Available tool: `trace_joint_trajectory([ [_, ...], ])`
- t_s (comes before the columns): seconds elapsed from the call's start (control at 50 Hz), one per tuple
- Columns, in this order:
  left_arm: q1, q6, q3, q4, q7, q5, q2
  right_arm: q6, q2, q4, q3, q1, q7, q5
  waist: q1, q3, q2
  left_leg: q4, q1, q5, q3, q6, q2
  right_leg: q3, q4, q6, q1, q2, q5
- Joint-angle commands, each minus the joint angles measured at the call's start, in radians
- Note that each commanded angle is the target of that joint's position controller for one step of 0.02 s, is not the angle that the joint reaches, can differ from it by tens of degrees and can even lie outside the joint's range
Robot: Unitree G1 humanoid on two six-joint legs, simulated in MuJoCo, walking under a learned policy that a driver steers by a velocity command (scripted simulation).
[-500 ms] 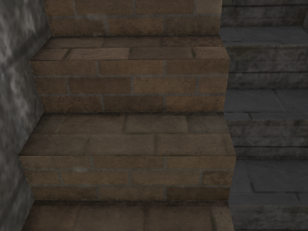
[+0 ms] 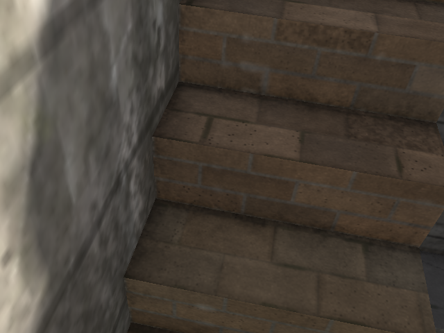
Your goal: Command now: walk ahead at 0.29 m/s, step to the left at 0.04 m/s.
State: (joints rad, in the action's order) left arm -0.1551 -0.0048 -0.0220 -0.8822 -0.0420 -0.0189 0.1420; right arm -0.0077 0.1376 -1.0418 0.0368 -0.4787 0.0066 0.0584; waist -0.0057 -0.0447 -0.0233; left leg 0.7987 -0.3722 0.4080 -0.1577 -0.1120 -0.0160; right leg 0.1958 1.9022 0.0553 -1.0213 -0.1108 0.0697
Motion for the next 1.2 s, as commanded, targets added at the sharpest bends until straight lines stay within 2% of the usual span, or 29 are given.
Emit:
trace_joint_trajectory([
  [0.02, -0.145, -0.042, -0.019, -0.060, -0.020, 0.014, -0.047, -0.016, 0.043, 0.076, -0.002, 0.058, 0.007, 0.013, -0.062, 0.106, 0.116, -0.353, -0.098, -0.558, 0.131, 0.047, -0.178, -0.068, 0.158, -0.078, -0.100, 0.032, -0.037],
  [0.06, -0.116, -0.038, -0.024, -0.058, -0.032, 0.003, -0.049, -0.007, 0.039, 0.065, -0.010, -0.002, 0.009, 0.015, -0.032, 0.081, 0.144, -0.364, 0.012, -0.594, 0.121, 0.044, -0.173, -0.060, 0.167, -0.088, -0.199, 0.075, -0.059],
  [0.08, -0.041, -0.036, -0.039, 0.020, -0.048, 0.008, -0.081, 0.018, 0.080, 0.099, -0.028, 0.015, 0.021, 0.004, -0.021, 0.118, 0.184, -0.304, 0.135, -1.069, 0.138, 0.117, -0.190, -0.022, 0.109, -0.116, -0.284, 0.066, -0.211],
  [0.1, 0.014, -0.022, -0.057, 0.057, -0.056, -0.003, -0.111, 0.030, 0.101, 0.112, -0.037, -0.036, 0.043, 0.004, 0.012, 0.078, 0.195, -0.293, 0.243, -1.248, 0.152, 0.129, -0.189, -0.035, 0.096, -0.134, -0.353, 0.078, -0.249],
  [0.16, 0.065, -0.034, -0.051, 0.085, -0.028, -0.012, -0.062, 0.055, 0.176, 0.137, -0.077, -0.159, 0.091, -0.005, 0.076, -0.022, 0.066, -0.298, 0.540, -1.315, 0.298, 0.090, -0.314, 0.004, 0.062, -0.187, -0.459, 0.133, -0.345],
  [0.26, 0.087, -0.056, -0.053, 0.105, 0.010, -0.013, -0.106, 0.085, 0.159, 0.190, -0.085, -0.125, 0.089, -0.003, 0.058, 0.002, 0.086, -0.332, 0.531, -1.184, 0.268, 0.059, -0.302, 0.005, 0.120, -0.228, -0.515, 0.171, -0.349],
  [0.36, 0.160, -0.050, -0.070, 0.148, -0.010, -0.003, -0.150, 0.081, 0.068, 0.193, -0.059, -0.136, 0.096, -0.020, 0.059, 0.054, 0.172, -0.394, 0.406, -0.849, 0.235, -0.011, -0.231, -0.091, 0.028, -0.270, -0.482, 0.235, -0.308],
  [0.38, 0.242, -0.052, -0.077, 0.191, -0.016, 0.001, -0.169, 0.075, 0.095, 0.204, -0.066, -0.138, 0.107, -0.008, 0.068, 0.056, 0.218, -0.440, 0.445, -0.862, 0.285, -0.016, -0.302, -0.065, 0.049, -0.249, -0.520, 0.293, -0.416],
  [0.42, 0.374, -0.051, -0.092, 0.248, -0.007, 0.006, -0.162, 0.084, 0.179, 0.240, -0.098, -0.157, 0.114, -0.017, 0.125, 0.071, 0.160, -0.546, 0.439, -0.891, 0.292, -0.021, -0.334, -0.213, -0.112, -0.236, -0.418, 0.307, -0.517],
  [0.48, 0.313, -0.045, -0.090, 0.230, 0.024, 0.007, -0.178, 0.084, 0.192, 0.213, -0.105, -0.177, 0.105, -0.029, 0.101, 0.042, 0.151, -0.587, 0.483, -0.829, 0.258, -0.068, -0.334, -0.194, -0.212, -0.174, -0.285, 0.316, -0.570],
  [0.5, 0.296, -0.041, -0.084, 0.232, 0.023, 0.006, -0.177, 0.075, 0.148, 0.192, -0.090, -0.189, 0.108, -0.038, 0.095, 0.009, 0.107, -0.628, 0.509, -0.769, 0.258, -0.093, -0.339, -0.230, -0.201, -0.164, -0.233, 0.294, -0.530],
  [0.58, 0.318, -0.022, -0.084, 0.285, 0.056, 0.017, -0.166, 0.054, 0.180, 0.115, -0.110, -0.163, 0.079, -0.051, 0.034, 0.024, 0.144, -0.684, 0.429, -0.877, 0.129, -0.111, -0.319, -0.311, -0.570, -0.103, 0.081, 0.259, -0.584],
  [0.64, 0.294, -0.011, -0.042, 0.324, 0.050, 0.002, -0.119, 0.028, 0.128, -0.013, -0.088, -0.294, 0.025, -0.048, -0.024, -0.144, 0.158, -0.593, 0.396, -1.528, 0.047, -0.034, -0.238, -0.284, -0.706, -0.017, 0.452, 0.186, -0.294],
  [0.68, 0.147, -0.025, -0.021, 0.258, 0.027, 0.016, -0.102, 0.019, 0.188, -0.065, -0.104, -0.235, -0.016, -0.068, -0.101, -0.139, 0.238, -0.552, 0.366, -1.214, 0.021, -0.036, -0.218, -0.236, -0.752, 0.036, 0.503, 0.179, -0.468],
  [0.74, 0.171, -0.061, 0.001, 0.232, -0.001, 0.014, -0.127, 0.055, 0.150, -0.048, -0.077, -0.147, -0.018, -0.032, -0.111, -0.009, 0.133, -0.643, 0.205, -0.459, 0.044, -0.034, -0.199, -0.231, -0.755, 0.041, 0.502, 0.180, -0.557],
  [0.76, 0.156, -0.054, 0.000, 0.208, 0.002, 0.034, -0.153, 0.090, 0.136, -0.045, -0.077, -0.140, -0.013, -0.006, -0.110, -0.005, 0.117, -0.646, 0.192, -0.284, 0.017, -0.038, -0.170, -0.250, -0.736, 0.021, 0.488, 0.159, -0.585],
  [0.82, 0.245, -0.016, 0.002, 0.211, -0.006, 0.024, -0.168, 0.155, 0.100, -0.060, -0.052, -0.212, -0.024, 0.021, -0.082, 0.100, 0.060, -0.682, 0.197, -0.193, 0.024, -0.048, -0.173, -0.236, -0.557, -0.017, 0.270, 0.181, -0.622],
  [0.84, 0.287, -0.011, -0.004, 0.220, -0.012, 0.009, -0.185, 0.167, 0.128, -0.067, -0.055, -0.225, -0.032, 0.016, -0.067, 0.096, 0.105, -0.701, 0.201, -0.176, 0.048, -0.078, -0.203, -0.239, -0.394, -0.024, 0.183, 0.192, -0.710],
  [0.86, 0.221, 0.000, -0.018, 0.200, -0.038, -0.020, -0.219, 0.168, 0.234, -0.019, -0.071, -0.119, -0.021, 0.003, -0.087, 0.057, 0.175, -0.721, 0.117, -0.084, 0.125, -0.121, -0.294, -0.220, -0.176, -0.044, 0.194, 0.192, -0.812],
  [0.88, -0.009, 0.005, -0.018, 0.177, -0.071, -0.026, -0.180, 0.130, 0.426, 0.048, -0.143, 0.129, -0.015, -0.084, -0.207, 0.081, 0.321, -0.736, -0.070, 0.256, 0.283, -0.147, -0.450, -0.117, -0.423, -0.020, 0.352, 0.288, -0.872],
  [0.9, 0.005, 0.019, 0.010, 0.145, -0.077, 0.001, -0.079, 0.133, 0.346, 0.084, -0.112, 0.216, 0.001, -0.096, -0.205, 0.103, 0.160, -0.726, -0.087, 0.263, 0.183, -0.105, -0.346, -0.170, -0.646, -0.012, 0.398, 0.227, -0.853],
  [0.92, 0.100, 0.036, 0.029, 0.122, -0.075, 0.028, -0.008, 0.146, 0.220, 0.060, -0.079, 0.095, 0.002, -0.055, -0.104, 0.163, -0.054, -0.647, -0.068, 0.153, 0.103, -0.059, -0.217, -0.186, -0.850, 0.004, 0.381, 0.170, -0.740],
  [0.94, 0.083, 0.045, 0.041, 0.079, -0.076, 0.049, 0.016, 0.161, 0.160, 0.022, -0.064, -0.006, -0.003, -0.033, -0.066, 0.127, -0.194, -0.490, -0.004, 0.021, 0.015, -0.027, -0.101, -0.046, -0.994, 0.049, 0.322, 0.226, -0.791],
  [0.96, 0.028, 0.052, 0.045, 0.053, -0.075, 0.060, 0.006, 0.172, 0.178, -0.026, -0.071, -0.113, -0.013, -0.048, -0.056, 0.050, -0.224, -0.352, 0.094, -0.094, 0.021, -0.040, -0.065, 0.078, -1.018, 0.087, 0.279, 0.278, -0.765],
  [0.98, 0.000, 0.052, 0.042, 0.057, -0.061, 0.066, -0.004, 0.178, 0.229, -0.029, -0.089, -0.136, -0.023, -0.057, -0.051, -0.004, -0.151, -0.242, 0.131, -0.106, 0.068, -0.052, -0.039, 0.203, -1.093, 0.123, 0.268, 0.294, -0.869],
  [1.04, -0.035, 0.058, 0.049, 0.052, -0.073, 0.052, 0.044, 0.148, 0.199, 0.075, -0.072, 0.051, -0.043, -0.014, -0.070, -0.077, -0.219, 0.081, 0.051, -0.096, 0.226, -0.021, -0.003, 0.441, -1.181, 0.164, 0.308, 0.333, -0.744],
  [1.1, 0.038, 0.079, 0.024, 0.047, -0.087, 0.041, 0.026, 0.130, 0.195, 0.123, -0.078, 0.088, -0.040, -0.028, 0.013, -0.047, -0.117, 0.355, 0.139, -0.138, 0.204, 0.051, 0.037, 0.337, -1.098, 0.138, 0.139, 0.291, -0.601],
  [1.14, 0.111, 0.068, 0.016, 0.063, -0.094, 0.027, 0.036, 0.136, 0.138, 0.133, -0.062, 0.038, -0.028, -0.029, 0.068, 0.025, -0.074, 0.026, 0.147, -0.185, 0.163, 0.059, -0.001, 0.199, -1.026, 0.095, 0.147, 0.260, -0.515],
  [1.2, 0.078, 0.042, 0.002, 0.141, -0.099, -0.002, -0.018, 0.159, 0.066, 0.056, -0.024, 0.004, -0.022, -0.012, 0.001, 0.038, -0.080, -0.646, 0.214, -0.255, 0.051, 0.058, 0.000, 0.062, -0.824, 0.049, 0.298, 0.225, -0.168],
])
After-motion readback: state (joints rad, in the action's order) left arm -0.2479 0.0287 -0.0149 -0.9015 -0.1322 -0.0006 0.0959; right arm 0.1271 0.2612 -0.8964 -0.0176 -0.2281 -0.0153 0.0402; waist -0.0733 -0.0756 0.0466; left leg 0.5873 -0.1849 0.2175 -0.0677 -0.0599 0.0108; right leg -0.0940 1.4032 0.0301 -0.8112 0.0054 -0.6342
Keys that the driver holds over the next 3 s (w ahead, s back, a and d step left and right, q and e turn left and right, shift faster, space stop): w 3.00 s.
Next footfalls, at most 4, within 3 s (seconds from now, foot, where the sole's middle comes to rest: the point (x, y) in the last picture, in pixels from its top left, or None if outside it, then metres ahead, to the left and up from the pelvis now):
0.58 right None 0.21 -0.26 -0.54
1.28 left None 0.06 -0.06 -0.74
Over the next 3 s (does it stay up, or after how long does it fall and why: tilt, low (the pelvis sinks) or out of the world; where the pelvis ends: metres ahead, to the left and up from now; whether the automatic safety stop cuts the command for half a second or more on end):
stays up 0.11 -0.13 0.05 its command is cut before an obstacle from the start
